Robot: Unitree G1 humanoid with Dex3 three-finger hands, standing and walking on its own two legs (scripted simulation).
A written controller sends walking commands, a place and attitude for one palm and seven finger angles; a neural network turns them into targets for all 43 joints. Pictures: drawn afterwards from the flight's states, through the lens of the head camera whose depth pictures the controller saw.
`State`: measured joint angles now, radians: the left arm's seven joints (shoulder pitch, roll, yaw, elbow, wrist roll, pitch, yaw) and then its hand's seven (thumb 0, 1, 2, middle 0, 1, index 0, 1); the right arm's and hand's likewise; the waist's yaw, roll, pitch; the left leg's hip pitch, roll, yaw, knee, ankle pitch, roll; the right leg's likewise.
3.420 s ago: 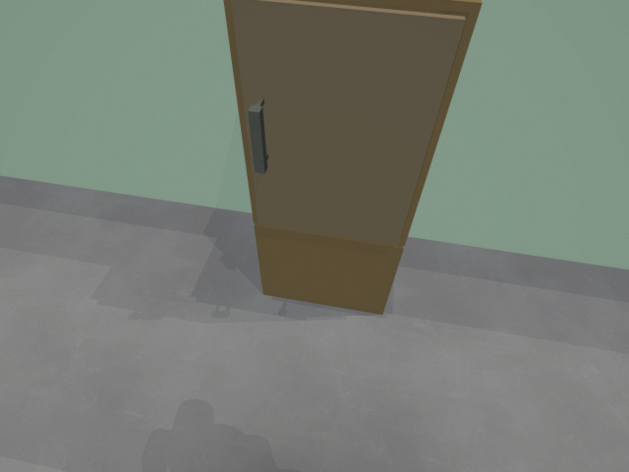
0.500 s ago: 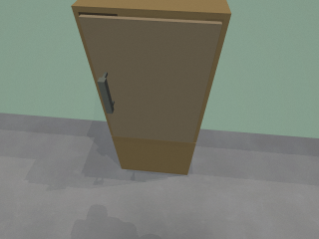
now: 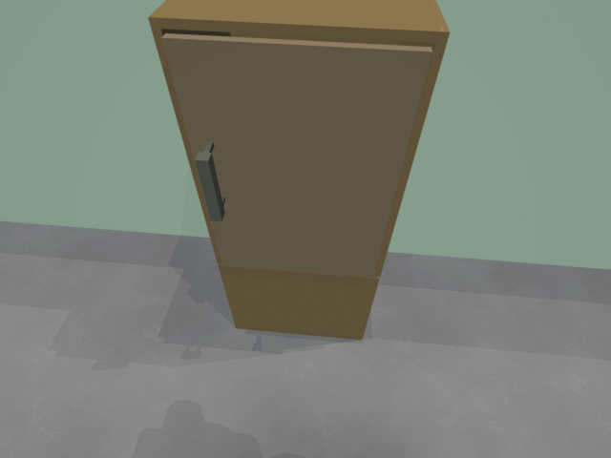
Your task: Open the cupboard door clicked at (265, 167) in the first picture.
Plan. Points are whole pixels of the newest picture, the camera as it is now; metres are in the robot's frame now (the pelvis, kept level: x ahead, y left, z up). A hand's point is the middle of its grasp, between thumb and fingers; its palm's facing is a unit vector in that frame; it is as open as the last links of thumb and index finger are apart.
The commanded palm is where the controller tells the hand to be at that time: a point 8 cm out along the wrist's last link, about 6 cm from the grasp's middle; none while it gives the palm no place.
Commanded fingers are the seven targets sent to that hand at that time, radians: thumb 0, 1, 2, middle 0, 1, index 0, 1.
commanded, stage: look again from close up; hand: left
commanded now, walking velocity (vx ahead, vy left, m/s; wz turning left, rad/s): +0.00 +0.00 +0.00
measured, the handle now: (213, 182) +0.61 +0.23 -0.02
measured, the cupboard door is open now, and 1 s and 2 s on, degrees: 0 0 0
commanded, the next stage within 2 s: shuffle to correct the standing spot in 0.02 s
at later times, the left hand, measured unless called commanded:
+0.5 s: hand out of the picture +0.03 +0.20 -0.19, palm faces +0.04 -0.98 -0.17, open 7.4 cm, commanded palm none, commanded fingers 0.00 0.90 0.90 -0.20 -0.30 -0.20 -0.30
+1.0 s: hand out of the picture +0.10 +0.19 -0.17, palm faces -0.01 -0.98 -0.21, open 7.3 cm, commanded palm none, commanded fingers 0.00 0.90 0.90 -0.20 -0.30 -0.20 -0.30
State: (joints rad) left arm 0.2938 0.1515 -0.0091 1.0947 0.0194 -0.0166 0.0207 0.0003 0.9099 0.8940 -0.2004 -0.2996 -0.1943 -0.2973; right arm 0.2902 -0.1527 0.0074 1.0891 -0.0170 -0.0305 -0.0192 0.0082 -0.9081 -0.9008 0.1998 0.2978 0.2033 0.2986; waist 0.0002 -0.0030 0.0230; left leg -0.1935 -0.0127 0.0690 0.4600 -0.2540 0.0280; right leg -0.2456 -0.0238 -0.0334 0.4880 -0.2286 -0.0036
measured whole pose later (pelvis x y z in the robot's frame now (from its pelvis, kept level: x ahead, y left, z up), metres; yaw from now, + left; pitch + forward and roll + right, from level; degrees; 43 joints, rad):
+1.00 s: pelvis +0.03 +0.02 -0.01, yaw -1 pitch -2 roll +0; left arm 0.21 0.16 -0.01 1.01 0.01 0.00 0.04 0.00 0.92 0.89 -0.20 -0.30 -0.20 -0.30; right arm 0.26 -0.18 -0.02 0.99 -0.02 -0.02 -0.03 0.01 -0.91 -0.90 0.20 0.30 0.20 0.30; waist -0.02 0.01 0.03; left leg -0.15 -0.03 0.09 0.54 -0.35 0.05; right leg -0.28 -0.02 -0.05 0.57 -0.26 -0.02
